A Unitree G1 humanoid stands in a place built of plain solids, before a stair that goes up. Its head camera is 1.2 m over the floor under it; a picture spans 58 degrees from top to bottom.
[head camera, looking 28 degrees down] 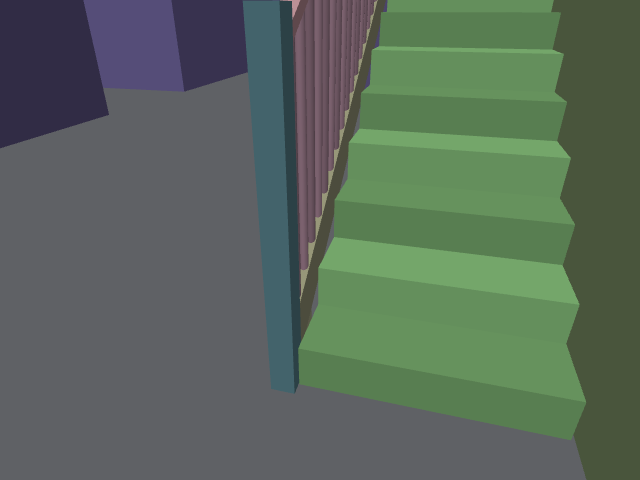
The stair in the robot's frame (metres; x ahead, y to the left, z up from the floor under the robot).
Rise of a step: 0.17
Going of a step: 0.26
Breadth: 0.90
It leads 15 degrees to the right of straight ahead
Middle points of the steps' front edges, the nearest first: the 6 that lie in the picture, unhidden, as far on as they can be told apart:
1.03 -0.36 0.17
1.28 -0.43 0.34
1.53 -0.49 0.51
1.79 -0.56 0.68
2.04 -0.63 0.85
2.29 -0.70 1.02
